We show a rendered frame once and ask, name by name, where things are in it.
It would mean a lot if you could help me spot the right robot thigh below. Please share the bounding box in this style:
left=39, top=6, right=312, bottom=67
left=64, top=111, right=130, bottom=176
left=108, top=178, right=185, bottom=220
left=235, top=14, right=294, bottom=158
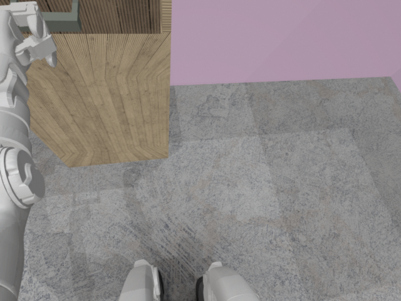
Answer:
left=203, top=267, right=261, bottom=301

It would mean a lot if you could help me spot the right robot shin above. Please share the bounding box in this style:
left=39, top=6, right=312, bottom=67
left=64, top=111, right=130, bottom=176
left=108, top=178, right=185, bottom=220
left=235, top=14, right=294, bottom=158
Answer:
left=204, top=261, right=222, bottom=301

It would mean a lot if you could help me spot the robot left upper arm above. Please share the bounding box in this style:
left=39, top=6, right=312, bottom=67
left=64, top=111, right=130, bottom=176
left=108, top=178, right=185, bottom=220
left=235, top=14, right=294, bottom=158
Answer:
left=0, top=147, right=45, bottom=301

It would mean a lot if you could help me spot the robot left forearm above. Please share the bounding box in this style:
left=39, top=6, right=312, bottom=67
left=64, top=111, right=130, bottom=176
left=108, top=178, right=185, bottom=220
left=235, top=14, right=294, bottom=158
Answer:
left=0, top=54, right=32, bottom=157

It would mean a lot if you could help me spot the handle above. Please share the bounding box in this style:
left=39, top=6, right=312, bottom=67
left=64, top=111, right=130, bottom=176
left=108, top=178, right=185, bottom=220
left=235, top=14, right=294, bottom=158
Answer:
left=9, top=0, right=81, bottom=31

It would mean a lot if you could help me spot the cabinet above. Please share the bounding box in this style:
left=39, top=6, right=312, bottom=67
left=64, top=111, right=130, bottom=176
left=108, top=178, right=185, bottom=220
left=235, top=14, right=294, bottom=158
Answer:
left=22, top=0, right=172, bottom=167

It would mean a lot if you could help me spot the left robot hand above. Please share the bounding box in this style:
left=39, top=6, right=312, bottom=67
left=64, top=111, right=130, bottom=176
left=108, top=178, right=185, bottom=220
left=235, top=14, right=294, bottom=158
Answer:
left=0, top=1, right=57, bottom=72

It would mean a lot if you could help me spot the drawer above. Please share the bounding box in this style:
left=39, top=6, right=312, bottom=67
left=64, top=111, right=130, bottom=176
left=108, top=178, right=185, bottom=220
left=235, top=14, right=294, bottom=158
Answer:
left=0, top=0, right=161, bottom=34

